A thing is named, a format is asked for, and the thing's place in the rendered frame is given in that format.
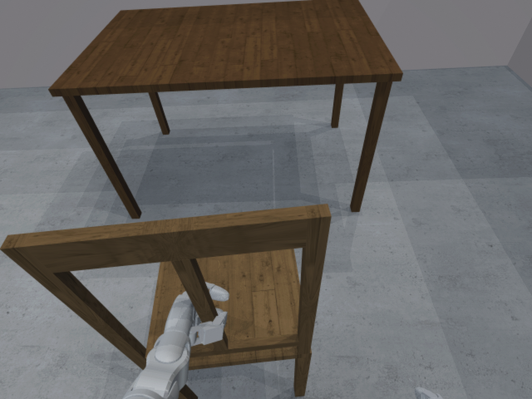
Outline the chair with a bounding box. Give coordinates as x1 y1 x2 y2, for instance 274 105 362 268
0 204 332 399

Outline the left robot forearm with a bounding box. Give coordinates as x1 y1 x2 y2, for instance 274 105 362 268
122 331 191 399

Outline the robot left hand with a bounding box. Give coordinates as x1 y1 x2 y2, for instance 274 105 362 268
164 282 229 347

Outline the table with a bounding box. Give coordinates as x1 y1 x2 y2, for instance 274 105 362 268
48 0 403 219

